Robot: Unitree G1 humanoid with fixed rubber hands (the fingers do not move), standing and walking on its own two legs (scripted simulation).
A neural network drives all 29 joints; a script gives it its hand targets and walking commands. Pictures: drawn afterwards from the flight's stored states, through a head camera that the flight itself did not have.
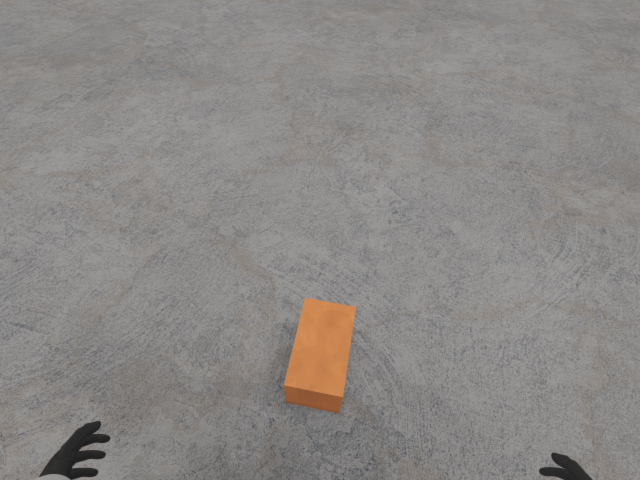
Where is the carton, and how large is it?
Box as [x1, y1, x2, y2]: [284, 298, 355, 412]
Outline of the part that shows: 305,298 284,382 285,400 286,402 338,412 343,392 355,307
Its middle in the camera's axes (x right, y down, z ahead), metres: +0.01 +0.37 +1.22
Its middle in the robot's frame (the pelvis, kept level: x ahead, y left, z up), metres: +0.56 +0.00 -0.70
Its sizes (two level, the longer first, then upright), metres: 0.287 0.167 0.150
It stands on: the floor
